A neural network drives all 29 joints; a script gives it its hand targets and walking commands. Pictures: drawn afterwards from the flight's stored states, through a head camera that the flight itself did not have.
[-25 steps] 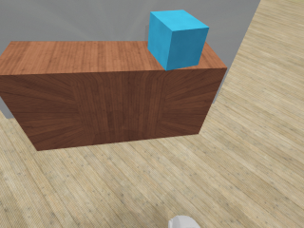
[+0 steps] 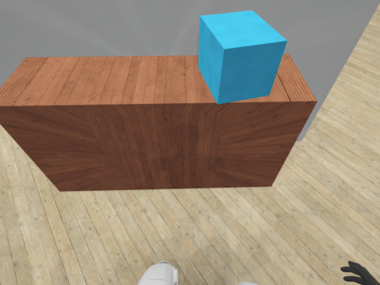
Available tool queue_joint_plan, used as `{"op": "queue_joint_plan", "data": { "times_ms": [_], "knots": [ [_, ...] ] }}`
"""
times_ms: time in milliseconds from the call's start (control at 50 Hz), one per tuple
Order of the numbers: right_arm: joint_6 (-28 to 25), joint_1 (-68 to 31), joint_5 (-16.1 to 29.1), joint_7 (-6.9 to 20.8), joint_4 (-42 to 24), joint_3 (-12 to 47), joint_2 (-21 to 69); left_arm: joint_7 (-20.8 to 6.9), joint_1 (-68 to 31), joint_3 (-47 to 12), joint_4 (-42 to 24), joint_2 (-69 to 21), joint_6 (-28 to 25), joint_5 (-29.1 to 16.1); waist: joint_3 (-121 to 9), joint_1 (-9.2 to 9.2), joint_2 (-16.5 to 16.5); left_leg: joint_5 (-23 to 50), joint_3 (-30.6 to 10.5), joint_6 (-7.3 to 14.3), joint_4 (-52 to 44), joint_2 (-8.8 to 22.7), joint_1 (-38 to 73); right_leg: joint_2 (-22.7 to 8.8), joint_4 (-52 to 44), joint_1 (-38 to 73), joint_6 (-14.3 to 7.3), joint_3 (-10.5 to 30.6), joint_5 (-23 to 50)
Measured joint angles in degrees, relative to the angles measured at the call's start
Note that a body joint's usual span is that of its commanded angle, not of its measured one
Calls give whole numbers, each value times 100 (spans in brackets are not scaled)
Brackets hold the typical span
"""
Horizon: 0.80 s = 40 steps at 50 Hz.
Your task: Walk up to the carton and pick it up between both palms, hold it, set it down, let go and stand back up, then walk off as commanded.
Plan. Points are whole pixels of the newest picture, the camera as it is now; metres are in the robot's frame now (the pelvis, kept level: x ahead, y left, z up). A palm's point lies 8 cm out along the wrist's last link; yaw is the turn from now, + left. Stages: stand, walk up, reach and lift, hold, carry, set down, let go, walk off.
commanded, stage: walk up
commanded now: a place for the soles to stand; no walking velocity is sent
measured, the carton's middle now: (235, 56) +0.87 -0.12 +0.02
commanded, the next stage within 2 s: none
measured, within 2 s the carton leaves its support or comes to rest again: neither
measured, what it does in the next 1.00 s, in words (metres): walks ahead: left foot, then right foot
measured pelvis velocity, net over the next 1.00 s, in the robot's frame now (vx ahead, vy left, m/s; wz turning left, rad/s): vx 0.21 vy -0.13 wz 0.08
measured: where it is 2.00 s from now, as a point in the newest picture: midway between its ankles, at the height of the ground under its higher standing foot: (221, 270)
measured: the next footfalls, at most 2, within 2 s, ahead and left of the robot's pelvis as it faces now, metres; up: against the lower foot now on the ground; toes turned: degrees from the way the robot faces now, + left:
left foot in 0.04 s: +0.15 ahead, +0.09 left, +0.00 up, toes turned +5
right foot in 0.40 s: +0.26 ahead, -0.26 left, +0.00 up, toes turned -2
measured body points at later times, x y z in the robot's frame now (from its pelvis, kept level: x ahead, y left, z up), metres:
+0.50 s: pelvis +0.14 -0.13 -0.03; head +0.13 -0.11 +0.42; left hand +0.26 +0.23 -0.11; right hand +0.19 -0.51 -0.10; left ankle +0.12 +0.05 -0.67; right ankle +0.22 -0.26 -0.70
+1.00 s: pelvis +0.21 -0.13 +0.00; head +0.24 -0.13 +0.44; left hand +0.28 +0.21 -0.10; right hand +0.38 -0.43 -0.11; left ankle +0.26 -0.02 -0.70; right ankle +0.22 -0.26 -0.70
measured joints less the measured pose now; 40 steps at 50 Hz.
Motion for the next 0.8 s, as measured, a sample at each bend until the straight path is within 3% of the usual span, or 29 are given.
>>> {"op": "queue_joint_plan", "data": {
  "times_ms": [60, 120, 180, 260, 380, 420, 440, 460, 500, 560, 660, 740, 800],
  "knots": [
    [-107, 47, -42, -5, -19, -15, 128, 16, 122, 19, -38, 163, 68, -32, 31, 84, -294, 1182, 197, 60, -1114, -193, 303, -149, 389, -49, -104, 93, -326],
    [-98, 218, -97, -93, -54, -43, 119, 55, 170, -23, 6, 112, 206, 25, -16, -40, -449, 891, 220, 99, -794, -251, 300, 43, 1560, -511, -226, 578, -658],
    [-48, 347, -87, -166, 31, -105, 135, 60, 103, -20, 109, 127, 302, 76, -90, -237, -612, 667, 193, -2, -834, -207, 518, 96, 2173, -951, -201, 738, -558],
    [-85, 562, -138, -169, 109, -161, 67, 26, -128, 80, 49, 233, 271, 93, -60, -467, -775, 494, 74, -172, -842, -87, 804, -105, 1865, -1275, -141, 782, -314],
    [-24, 719, -226, -152, 306, -201, -180, -150, -515, 239, -79, 337, 272, 74, -54, -660, -723, -33, -214, -367, -445, 236, 984, -311, 865, -1220, -174, 808, 19],
    [40, 672, -265, -140, 375, -205, -263, -159, -562, 295, -70, 333, 221, 75, -45, -684, -549, -315, -421, -303, -169, 439, 995, -210, 634, -1006, -37, 617, 370],
    [81, 632, -290, -141, 406, -197, -305, -139, -571, 317, -60, 307, 175, 79, -7, -700, -369, -521, -633, -128, 61, 572, 964, -83, 746, -938, 60, 429, 397],
    [123, 589, -299, -150, 431, -180, -302, -100, -549, 318, -69, 305, 122, 85, 2, -694, -263, -668, -842, 16, 471, 572, 835, -4, 914, -920, 100, 281, 266],
    [204, 456, -256, -185, 463, -125, -179, -34, -472, 287, -46, 290, 78, 13, -12, -565, -270, -668, -997, 70, 1386, 245, 498, 30, 1152, -906, 60, 204, -48],
    [183, 206, -147, -154, 448, -25, -88, 52, -378, 184, 62, 91, 90, -46, 73, -356, -125, -167, -634, 25, 1831, 58, 81, 90, 942, -626, -61, 80, -109],
    [223, -117, -106, -41, 297, -14, -99, 199, -72, -45, 192, -153, -79, -73, 186, -64, 197, 111, -102, -75, 791, 7, -204, 170, 415, -296, -78, -46, -38],
    [362, -388, -80, 25, 137, 1, -1, 344, 95, -131, 266, -83, -151, -78, 332, 56, 204, 465, -159, -20, -151, -19, -38, 167, 368, -304, -65, -6, -89],
    [426, -538, -77, 55, 109, 9, 134, 426, -23, -168, 300, -9, -129, -112, 466, 29, 59, 807, -206, -3, -641, -153, 208, 12, 561, -370, 5, 50, -252]
  ]
}}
